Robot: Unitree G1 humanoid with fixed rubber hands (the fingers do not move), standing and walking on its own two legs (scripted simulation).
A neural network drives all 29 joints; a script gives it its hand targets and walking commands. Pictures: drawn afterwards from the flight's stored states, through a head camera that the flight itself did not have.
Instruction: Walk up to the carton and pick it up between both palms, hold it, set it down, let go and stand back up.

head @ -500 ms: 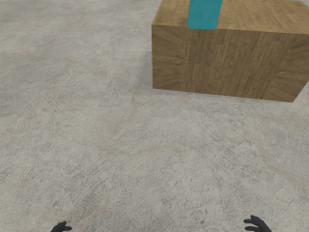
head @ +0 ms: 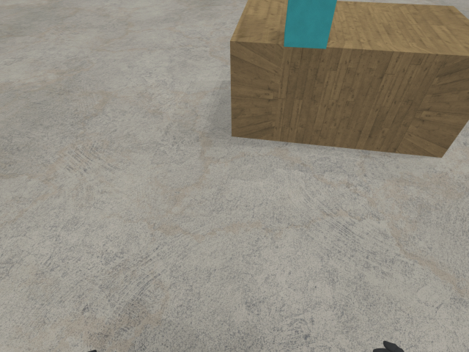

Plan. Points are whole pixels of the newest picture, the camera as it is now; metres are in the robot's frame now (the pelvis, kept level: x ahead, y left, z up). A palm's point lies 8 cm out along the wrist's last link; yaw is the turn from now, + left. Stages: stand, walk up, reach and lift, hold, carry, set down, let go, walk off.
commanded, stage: stand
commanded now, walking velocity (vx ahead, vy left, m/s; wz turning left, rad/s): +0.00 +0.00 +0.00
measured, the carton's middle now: (308, 13) +1.62 -0.33 -0.01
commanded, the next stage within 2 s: walk up in 1.70 s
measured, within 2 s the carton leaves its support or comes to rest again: neither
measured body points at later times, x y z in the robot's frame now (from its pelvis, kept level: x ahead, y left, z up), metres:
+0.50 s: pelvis -0.01 +0.00 +0.00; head -0.02 +0.00 +0.45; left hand +0.08 +0.30 -0.11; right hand +0.10 -0.28 -0.11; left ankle +0.02 +0.12 -0.73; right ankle +0.02 -0.12 -0.73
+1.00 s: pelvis -0.02 +0.00 +0.01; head -0.02 +0.00 +0.46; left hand +0.07 +0.30 -0.12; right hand +0.09 -0.28 -0.11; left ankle +0.02 +0.12 -0.73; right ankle +0.02 -0.12 -0.73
